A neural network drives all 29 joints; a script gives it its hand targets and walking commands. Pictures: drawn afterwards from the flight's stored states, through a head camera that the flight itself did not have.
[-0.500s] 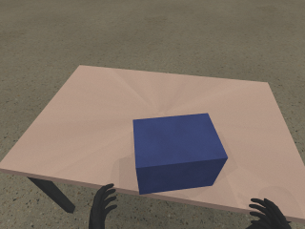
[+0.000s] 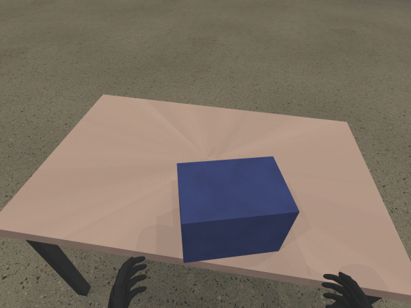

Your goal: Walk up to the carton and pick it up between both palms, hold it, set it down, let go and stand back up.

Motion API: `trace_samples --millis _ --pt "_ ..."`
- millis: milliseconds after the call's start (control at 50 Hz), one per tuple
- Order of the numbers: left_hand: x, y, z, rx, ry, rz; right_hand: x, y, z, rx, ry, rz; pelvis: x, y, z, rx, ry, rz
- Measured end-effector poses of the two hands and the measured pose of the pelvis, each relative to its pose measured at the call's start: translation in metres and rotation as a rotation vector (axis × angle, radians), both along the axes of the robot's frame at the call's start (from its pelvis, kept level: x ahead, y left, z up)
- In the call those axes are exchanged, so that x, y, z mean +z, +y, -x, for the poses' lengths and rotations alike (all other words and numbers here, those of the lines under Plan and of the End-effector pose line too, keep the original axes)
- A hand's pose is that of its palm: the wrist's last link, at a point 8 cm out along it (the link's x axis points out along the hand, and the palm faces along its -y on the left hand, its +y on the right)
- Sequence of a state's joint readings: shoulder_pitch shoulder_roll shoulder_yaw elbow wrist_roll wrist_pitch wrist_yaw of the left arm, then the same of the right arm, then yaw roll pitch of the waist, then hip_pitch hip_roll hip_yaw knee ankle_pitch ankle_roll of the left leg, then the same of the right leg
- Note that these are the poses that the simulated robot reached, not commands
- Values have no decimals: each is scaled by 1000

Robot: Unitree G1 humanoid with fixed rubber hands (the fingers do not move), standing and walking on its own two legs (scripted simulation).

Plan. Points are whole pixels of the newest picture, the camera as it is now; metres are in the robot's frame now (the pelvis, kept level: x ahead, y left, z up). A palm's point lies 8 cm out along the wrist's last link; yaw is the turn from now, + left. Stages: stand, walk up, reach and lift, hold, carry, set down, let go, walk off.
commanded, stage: set down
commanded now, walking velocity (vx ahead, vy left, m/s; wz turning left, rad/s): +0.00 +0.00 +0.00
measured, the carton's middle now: (229, 208) +0.40 +0.00 -0.06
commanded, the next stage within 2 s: let go in 1.02 s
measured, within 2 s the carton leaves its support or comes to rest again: neither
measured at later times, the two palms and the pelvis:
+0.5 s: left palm out of the picture +0.14 +0.20 -0.05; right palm out of the picture +0.17 -0.23 -0.08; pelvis +0.00 +0.00 +0.00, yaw +0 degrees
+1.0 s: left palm out of the picture +0.13 +0.22 -0.06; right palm out of the picture +0.16 -0.20 -0.09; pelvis +0.00 +0.00 +0.00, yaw +0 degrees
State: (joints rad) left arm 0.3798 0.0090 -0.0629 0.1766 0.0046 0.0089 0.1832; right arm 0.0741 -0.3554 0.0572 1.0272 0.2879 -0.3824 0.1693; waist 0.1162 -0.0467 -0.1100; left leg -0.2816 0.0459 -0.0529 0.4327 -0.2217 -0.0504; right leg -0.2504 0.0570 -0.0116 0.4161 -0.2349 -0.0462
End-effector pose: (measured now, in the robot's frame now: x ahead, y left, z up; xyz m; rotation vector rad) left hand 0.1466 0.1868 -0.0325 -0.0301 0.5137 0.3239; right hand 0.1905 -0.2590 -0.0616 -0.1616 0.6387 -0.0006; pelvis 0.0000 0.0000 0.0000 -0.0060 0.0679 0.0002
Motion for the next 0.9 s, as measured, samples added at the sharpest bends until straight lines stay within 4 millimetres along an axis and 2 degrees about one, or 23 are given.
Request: trace_samples --millis 120,300,480,680,900 --pt "-11 8 5 -14 57 -1 -5 8 10 -14 44 5 0 0 -1 0 -8 0" --pt "-15 17 4 -26 78 -23 -13 26 18 -20 67 -27 0 0 -4 1 -5 0" --pt "-18 16 4 -61 95 -4 -14 26 18 -36 68 10 0 0 -5 1 -11 0" --pt "-23 27 10 -98 145 -20 -15 28 22 -51 81 39 0 0 -4 1 -26 0" --pt "-31 36 15 -123 210 -29 -24 51 29 -43 117 27 0 0 -3 1 -32 0"
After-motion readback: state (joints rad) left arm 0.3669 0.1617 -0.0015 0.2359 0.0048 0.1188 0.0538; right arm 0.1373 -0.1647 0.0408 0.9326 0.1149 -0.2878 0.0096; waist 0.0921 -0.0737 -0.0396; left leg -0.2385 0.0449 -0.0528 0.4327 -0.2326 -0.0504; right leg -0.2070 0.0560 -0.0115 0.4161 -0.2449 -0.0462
